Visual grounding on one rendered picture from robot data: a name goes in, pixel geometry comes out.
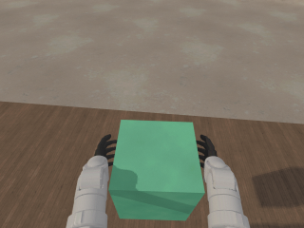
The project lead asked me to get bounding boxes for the robot left hand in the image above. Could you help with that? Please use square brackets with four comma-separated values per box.
[94, 134, 117, 166]

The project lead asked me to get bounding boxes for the robot right forearm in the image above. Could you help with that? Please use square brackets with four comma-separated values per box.
[203, 156, 250, 228]

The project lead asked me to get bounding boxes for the robot left forearm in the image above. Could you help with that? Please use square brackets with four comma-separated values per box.
[66, 155, 109, 228]

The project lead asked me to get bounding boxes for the carton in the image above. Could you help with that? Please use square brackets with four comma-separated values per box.
[108, 120, 205, 221]

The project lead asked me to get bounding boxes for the robot right hand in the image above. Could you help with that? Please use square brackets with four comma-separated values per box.
[196, 134, 218, 168]

